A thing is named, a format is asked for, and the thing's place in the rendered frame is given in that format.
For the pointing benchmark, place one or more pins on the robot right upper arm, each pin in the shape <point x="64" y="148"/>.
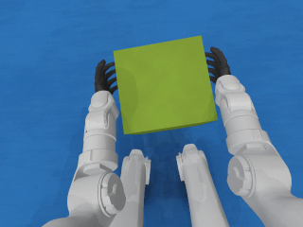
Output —
<point x="264" y="183"/>

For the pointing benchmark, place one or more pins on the carton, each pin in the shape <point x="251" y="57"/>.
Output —
<point x="164" y="86"/>

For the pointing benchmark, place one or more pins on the robot left hand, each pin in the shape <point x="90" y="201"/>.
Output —
<point x="101" y="79"/>

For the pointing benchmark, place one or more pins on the robot right forearm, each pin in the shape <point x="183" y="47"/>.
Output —
<point x="240" y="119"/>

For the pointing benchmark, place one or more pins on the left robot shin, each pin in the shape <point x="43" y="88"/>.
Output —
<point x="127" y="158"/>

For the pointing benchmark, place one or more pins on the robot right hand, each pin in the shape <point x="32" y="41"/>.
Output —
<point x="221" y="68"/>

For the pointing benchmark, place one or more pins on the robot left forearm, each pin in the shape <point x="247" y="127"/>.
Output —
<point x="99" y="139"/>

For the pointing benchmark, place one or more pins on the robot left upper arm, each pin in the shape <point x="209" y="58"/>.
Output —
<point x="93" y="201"/>

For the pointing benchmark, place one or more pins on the left robot thigh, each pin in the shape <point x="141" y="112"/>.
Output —
<point x="135" y="175"/>

